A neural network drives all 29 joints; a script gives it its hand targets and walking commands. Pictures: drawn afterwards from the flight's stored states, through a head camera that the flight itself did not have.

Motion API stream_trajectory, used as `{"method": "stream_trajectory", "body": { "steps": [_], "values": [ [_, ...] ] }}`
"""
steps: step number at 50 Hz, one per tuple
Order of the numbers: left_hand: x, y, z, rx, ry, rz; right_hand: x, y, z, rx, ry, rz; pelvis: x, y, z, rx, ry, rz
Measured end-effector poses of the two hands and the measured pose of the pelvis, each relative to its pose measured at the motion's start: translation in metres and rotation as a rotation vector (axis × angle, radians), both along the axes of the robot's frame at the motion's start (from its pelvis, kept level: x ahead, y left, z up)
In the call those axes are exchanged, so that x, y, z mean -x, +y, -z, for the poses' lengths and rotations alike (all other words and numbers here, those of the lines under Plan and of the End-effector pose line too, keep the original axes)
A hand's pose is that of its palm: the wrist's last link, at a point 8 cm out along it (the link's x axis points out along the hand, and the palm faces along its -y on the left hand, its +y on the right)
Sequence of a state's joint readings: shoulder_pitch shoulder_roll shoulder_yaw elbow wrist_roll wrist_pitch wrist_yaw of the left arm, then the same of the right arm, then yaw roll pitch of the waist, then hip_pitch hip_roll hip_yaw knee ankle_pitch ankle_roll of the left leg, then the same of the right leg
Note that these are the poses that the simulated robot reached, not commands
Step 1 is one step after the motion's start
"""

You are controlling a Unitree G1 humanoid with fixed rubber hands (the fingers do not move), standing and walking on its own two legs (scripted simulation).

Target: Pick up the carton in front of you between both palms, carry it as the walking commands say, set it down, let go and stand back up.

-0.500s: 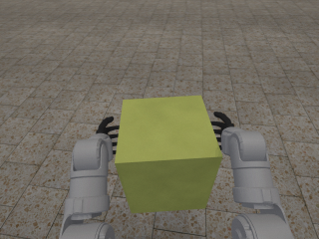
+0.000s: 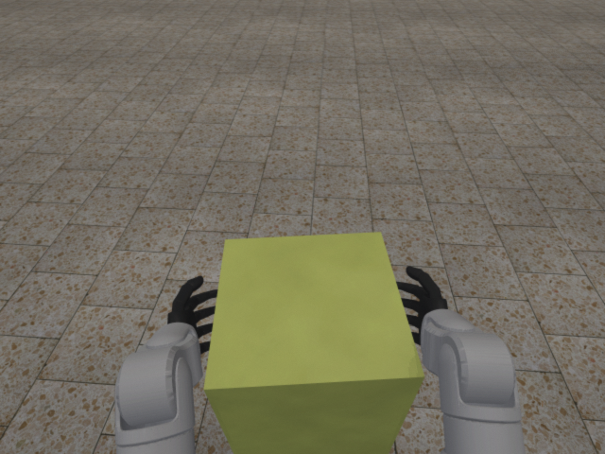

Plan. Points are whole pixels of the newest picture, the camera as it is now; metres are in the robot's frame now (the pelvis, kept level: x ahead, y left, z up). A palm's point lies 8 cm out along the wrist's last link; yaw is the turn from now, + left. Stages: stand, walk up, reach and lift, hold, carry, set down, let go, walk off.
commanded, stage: carry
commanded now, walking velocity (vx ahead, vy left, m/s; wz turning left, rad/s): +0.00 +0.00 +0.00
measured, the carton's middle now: (308, 351) +0.28 +0.00 +0.00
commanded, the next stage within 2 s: none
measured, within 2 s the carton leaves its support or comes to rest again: neither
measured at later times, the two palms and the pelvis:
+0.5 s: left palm (209, 247) +0.39 +0.13 +0.10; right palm (417, 237) +0.40 -0.16 +0.10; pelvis +0.14 -0.02 +0.01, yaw +1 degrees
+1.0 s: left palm (210, 256) +0.37 +0.13 +0.10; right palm (424, 245) +0.38 -0.17 +0.10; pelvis +0.12 -0.02 +0.01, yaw +2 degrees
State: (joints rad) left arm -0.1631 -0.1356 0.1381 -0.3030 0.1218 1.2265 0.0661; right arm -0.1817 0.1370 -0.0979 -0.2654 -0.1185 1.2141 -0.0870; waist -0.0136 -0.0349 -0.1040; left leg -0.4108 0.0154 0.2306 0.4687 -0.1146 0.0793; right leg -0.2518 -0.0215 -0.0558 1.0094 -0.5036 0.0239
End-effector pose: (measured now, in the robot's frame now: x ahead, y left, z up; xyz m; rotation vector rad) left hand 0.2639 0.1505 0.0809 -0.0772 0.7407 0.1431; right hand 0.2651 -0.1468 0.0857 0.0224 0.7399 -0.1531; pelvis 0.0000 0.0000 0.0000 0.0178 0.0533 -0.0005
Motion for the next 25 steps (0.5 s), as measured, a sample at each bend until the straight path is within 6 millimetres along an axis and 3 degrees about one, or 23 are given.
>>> {"method": "stream_trajectory", "body": {
  "steps": [5,15,25],
  "values": [
    [-0.035,-0.003,-0.008,-0.010,0.001,0.029,-0.028,-0.003,-0.007,0.005,0.002,0.019,-0.033,0.002,-0.012,0.017,0.002,0.002],
    [-0.095,-0.011,-0.033,-0.051,-0.072,0.002,-0.098,-0.011,-0.024,-0.026,-0.072,-0.012,-0.107,-0.012,-0.010,0.014,-0.011,-0.018],
    [-0.127,-0.016,-0.019,-0.044,-0.034,-0.017,-0.135,-0.017,-0.012,-0.023,-0.034,-0.026,-0.136,-0.022,-0.005,0.021,0.009,-0.027]
  ]
}}
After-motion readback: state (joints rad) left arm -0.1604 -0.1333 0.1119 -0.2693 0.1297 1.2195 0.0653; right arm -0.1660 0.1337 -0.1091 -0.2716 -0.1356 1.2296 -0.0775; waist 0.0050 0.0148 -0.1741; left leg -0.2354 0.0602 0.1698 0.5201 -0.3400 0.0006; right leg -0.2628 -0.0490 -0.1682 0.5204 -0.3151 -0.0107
